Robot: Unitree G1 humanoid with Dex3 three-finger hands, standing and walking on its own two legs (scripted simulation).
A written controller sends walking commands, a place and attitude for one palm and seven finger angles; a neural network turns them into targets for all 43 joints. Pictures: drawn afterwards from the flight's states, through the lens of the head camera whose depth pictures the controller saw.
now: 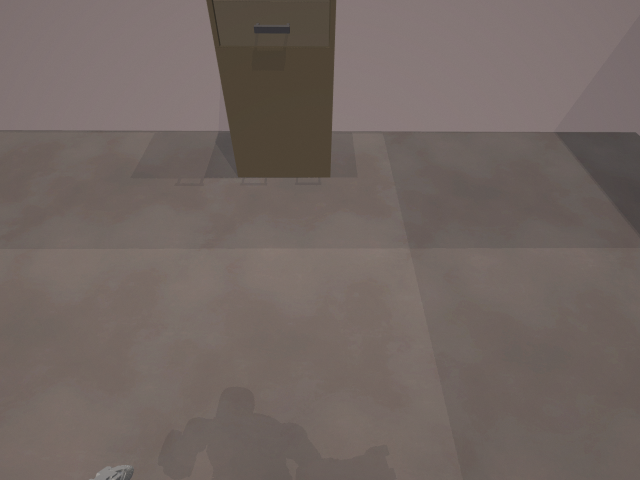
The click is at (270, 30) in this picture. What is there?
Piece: drawer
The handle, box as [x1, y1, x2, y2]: [254, 23, 289, 33]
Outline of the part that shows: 254,25 254,32 289,33 289,23 287,23 286,25 259,25 258,23 256,23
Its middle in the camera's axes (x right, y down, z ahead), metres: -0.19 -0.81 +1.48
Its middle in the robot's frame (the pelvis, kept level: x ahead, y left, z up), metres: +1.64 +0.26 -0.03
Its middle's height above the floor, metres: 0.74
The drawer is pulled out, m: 0.00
